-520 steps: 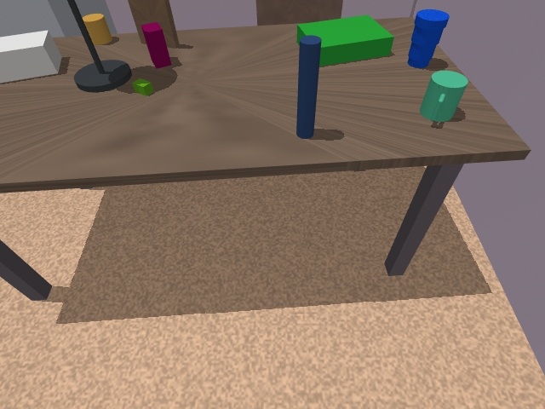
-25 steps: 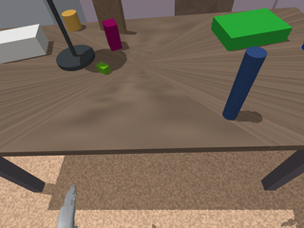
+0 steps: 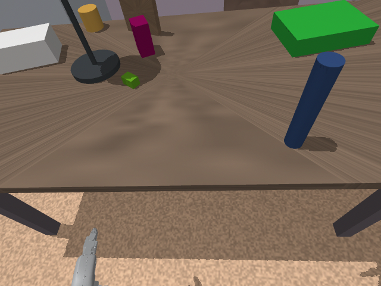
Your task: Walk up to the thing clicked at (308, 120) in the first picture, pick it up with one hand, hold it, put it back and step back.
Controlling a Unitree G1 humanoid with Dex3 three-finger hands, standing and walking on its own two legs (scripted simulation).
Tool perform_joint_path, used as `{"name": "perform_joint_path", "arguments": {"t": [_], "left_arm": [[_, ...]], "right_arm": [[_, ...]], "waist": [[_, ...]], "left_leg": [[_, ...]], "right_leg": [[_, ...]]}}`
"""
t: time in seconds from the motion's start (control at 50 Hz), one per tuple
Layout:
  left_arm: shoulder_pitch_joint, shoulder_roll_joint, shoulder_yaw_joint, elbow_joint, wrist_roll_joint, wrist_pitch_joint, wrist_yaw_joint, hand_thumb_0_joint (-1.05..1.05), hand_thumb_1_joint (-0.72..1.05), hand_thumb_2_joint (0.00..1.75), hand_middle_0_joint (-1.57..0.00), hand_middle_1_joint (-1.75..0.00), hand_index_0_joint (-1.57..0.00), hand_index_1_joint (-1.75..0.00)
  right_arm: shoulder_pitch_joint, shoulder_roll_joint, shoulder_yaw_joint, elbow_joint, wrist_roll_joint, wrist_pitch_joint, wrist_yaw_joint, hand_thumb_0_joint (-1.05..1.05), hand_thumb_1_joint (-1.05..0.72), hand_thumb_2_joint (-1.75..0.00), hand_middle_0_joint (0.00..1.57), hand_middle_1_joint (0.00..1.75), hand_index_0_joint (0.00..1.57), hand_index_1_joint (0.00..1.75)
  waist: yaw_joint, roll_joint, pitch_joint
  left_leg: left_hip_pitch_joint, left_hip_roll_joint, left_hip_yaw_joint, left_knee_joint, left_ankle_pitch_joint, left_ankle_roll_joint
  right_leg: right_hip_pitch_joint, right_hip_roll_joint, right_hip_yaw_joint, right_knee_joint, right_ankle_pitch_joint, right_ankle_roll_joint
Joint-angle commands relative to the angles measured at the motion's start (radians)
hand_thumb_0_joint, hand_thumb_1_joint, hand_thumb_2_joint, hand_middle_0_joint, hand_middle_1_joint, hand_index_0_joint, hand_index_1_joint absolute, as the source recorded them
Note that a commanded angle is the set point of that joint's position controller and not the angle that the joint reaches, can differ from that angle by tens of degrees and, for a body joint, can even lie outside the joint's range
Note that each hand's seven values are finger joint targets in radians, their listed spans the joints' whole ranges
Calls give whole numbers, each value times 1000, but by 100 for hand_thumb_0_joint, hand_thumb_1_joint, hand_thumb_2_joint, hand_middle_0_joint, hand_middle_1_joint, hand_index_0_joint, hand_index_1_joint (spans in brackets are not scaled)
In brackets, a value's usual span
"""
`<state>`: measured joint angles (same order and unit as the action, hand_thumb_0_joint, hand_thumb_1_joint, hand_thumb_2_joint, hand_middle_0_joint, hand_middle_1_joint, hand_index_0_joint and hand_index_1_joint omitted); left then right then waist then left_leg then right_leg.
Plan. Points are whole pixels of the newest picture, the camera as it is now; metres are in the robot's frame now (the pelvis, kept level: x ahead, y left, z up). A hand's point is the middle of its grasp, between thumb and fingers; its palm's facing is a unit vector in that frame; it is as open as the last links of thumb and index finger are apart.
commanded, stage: go down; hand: right
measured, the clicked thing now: (308, 108) +0.46 -0.21 +0.09
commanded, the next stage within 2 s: approach in 0.62 s
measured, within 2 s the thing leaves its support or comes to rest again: neither
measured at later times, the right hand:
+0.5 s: hand out of the picture +0.36 -0.40 +0.15, palm faces +0.23 +0.97 -0.02, open 17.5 cm
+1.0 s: hand out of the picture +0.38 -0.37 +0.11, palm faces +0.17 +0.99 +0.00, open 17.6 cm
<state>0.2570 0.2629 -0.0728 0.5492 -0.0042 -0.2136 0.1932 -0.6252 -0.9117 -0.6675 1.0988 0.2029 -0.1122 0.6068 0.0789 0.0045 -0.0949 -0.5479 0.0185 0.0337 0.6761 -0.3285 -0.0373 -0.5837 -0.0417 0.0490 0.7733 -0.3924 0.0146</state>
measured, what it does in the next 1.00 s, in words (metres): stands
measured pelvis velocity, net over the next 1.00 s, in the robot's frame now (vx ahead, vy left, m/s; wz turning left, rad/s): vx -0.01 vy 0.00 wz -0.01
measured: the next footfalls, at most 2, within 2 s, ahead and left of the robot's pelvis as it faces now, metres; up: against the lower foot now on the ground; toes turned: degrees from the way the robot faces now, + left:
none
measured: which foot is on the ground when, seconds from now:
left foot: down 0.00-1.00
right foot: down 0.00-1.00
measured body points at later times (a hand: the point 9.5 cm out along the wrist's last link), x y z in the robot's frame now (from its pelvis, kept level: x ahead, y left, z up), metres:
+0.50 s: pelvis -0.01 +0.00 +0.00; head +0.06 -0.03 +0.44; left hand +0.14 +0.26 -0.07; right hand +0.35 -0.45 +0.15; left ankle +0.00 +0.15 -0.71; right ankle -0.01 -0.12 -0.71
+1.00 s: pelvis -0.01 +0.00 -0.01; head +0.06 -0.03 +0.43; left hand +0.15 +0.25 -0.07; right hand +0.36 -0.42 +0.12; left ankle +0.00 +0.15 -0.71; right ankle -0.01 -0.12 -0.71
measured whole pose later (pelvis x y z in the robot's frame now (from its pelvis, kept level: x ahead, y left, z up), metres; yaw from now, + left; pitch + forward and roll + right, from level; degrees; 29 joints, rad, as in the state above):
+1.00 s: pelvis -0.01 +0.00 -0.01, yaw +0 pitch +14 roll +2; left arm 0.28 0.27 -0.07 0.48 0.00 -0.23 0.18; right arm -0.63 -0.84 -0.59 1.11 0.22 -0.15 0.60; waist 0.08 0.01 -0.10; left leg -0.65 0.03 0.04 0.77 -0.36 -0.04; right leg -0.68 -0.03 0.06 0.85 -0.41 0.01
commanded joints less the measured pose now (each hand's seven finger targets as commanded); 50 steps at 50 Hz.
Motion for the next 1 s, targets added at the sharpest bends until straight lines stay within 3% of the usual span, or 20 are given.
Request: {"name": "perform_joint_path", "arguments": {"t": [0.0,0.06,0.08,0.14,0.16,0.18,0.22,0.34,0.38,0.52,0.54,0.58,0.6,0.62,0.7,0.72,0.76,0.82,0.9,0.98], "left_arm": [[19,201,101,-161,6,-45,10,0,-57,7,-5,-5,-4,-6],[14,174,82,-155,7,-45,7,0,-57,7,-5,-5,-4,-6],[-35,158,68,-163,3,-46,4,0,-57,7,-5,-5,-4,-6],[-30,162,72,-140,4,-47,8,0,-56,6,-5,-5,-5,-6],[-15,186,95,-152,7,-48,11,0,-56,6,-5,-5,-5,-5],[-21,175,79,-160,4,-47,11,0,-55,6,-5,-5,-5,-5],[-27,181,86,-211,0,-48,16,0,-55,6,-5,-5,-5,-5],[14,158,68,-149,3,-44,9,0,-55,6,-5,-5,-5,-5],[28,153,71,-148,8,-48,7,0,-55,6,-5,-5,-5,-5],[-27,183,82,-176,5,-58,16,0,-55,6,-5,-5,-5,-5],[-18,189,85,-173,4,-58,22,0,-55,6,-5,-5,-5,-5],[19,198,91,-140,7,-52,25,0,-55,6,-5,-5,-5,-6],[45,158,56,-103,7,-47,21,0,-55,6,-5,-5,-5,-5],[9,179,82,-137,6,-49,23,0,-55,6,-5,-5,-5,-5],[27,168,73,-157,7,-46,20,0,-57,6,-5,-3,-3,-5],[30,141,48,-150,8,-44,15,0,-56,5,-6,-5,-5,-6],[20,146,55,-187,8,-46,12,0,-56,5,-6,-5,-5,-6],[20,171,91,-197,8,-54,10,0,-55,4,-6,-5,-5,-6],[-10,162,77,-231,8,-69,3,0,-56,5,-6,-5,-5,-6],[39,165,87,-236,18,-71,-8,0,-56,5,-6,-5,-5,-6]], "right_arm": [[-250,-406,-66,-201,33,-62,7,0,57,-6,4,6,5,6],[-345,-385,-51,-253,42,-72,10,0,55,-7,5,6,5,6],[-341,-389,-52,-282,43,-78,7,0,54,-6,5,5,5,5],[-318,-403,-53,-242,32,-77,-4,0,55,-7,5,6,5,6],[-327,-430,-81,-270,29,-79,-12,0,54,-7,5,6,5,6],[-316,-430,-78,-256,31,-75,-12,0,55,-6,5,6,5,6],[-317,-413,-66,-255,26,-64,-11,0,55,-7,5,6,5,6],[-275,-418,-72,-177,27,-56,-3,0,57,-6,5,6,5,6],[-288,-385,-45,-191,18,-60,1,0,57,-7,5,6,5,6],[-350,-415,-69,-306,49,-83,16,0,55,-6,5,6,5,6],[-356,-411,-61,-271,48,-79,12,0,56,-7,5,6,5,6],[-318,-446,-85,-251,42,-74,5,0,54,-6,5,5,5,5],[-315,-410,-63,-242,41,-68,3,0,55,-7,5,6,5,6],[-296,-414,-70,-244,37,-64,-1,0,54,-6,5,6,6,6],[-309,-421,-67,-215,23,-53,-9,0,61,-6,2,6,4,6],[-284,-415,-66,-207,16,-52,-11,0,54,-6,4,5,5,5],[-261,-374,-52,-178,25,-48,-6,0,55,-5,4,5,5,5],[-279,-298,-1,-173,31,-50,1,0,56,-5,4,5,4,5],[-322,-199,67,-178,41,-81,0,0,57,-6,3,5,4,5],[-336,-120,99,-175,52,-128,-20,0,56,-6,4,5,5,5]], "waist": [[-19,-199,-374],[-7,-232,-382],[-24,-244,-377],[-13,-208,-302],[-21,-204,-350],[-27,-201,-338],[-12,-182,-374],[-23,-197,-249],[-8,-204,-284],[-15,-235,-410],[1,-214,-375],[-12,-215,-382],[-20,-228,-322],[-25,-216,-353],[-13,-196,-290],[-27,-202,-280],[-19,-167,-271],[14,-149,-281],[42,-122,-284],[64,-144,-328]], "left_leg": [[118,-38,16,-29,320,50],[65,-46,22,-21,292,53],[70,-43,19,-23,272,55],[81,-34,12,-34,215,54],[121,-28,5,-34,235,55],[131,-30,10,-35,228,53],[134,-30,7,-28,264,51],[60,-36,20,-29,184,56],[61,-36,14,-23,211,55],[85,-30,6,-5,261,52],[59,-37,16,-3,233,52],[94,-30,11,-10,252,50],[78,-32,14,-11,236,52],[89,-30,12,-7,245,52],[75,-34,15,-15,226,52],[86,-33,16,-13,228,54],[86,-34,16,-16,224,50],[52,-32,9,-6,236,47],[-17,-35,13,18,203,44],[-84,-36,16,49,186,43]], "right_leg": [[259,15,-2,-66,529,-6],[298,2,12,-54,603,7],[284,5,10,-55,560,0],[182,19,-5,-81,345,-15],[183,24,-10,-83,328,-16],[169,25,-9,-87,315,-17],[197,27,-11,-79,355,-17],[147,15,1,-91,318,-10],[164,15,-2,-81,344,-10],[234,22,-2,-47,398,-13],[227,16,5,-57,389,-9],[214,25,-4,-57,369,-13],[185,25,-3,-65,363,-11],[198,25,-3,-64,377,-12],[161,22,-3,-70,360,-11],[148,23,-5,-72,358,-12],[141,22,-6,-69,340,-17],[150,21,-9,-57,325,-21],[139,17,1,-40,286,-25],[159,12,7,-10,310,-15]]}}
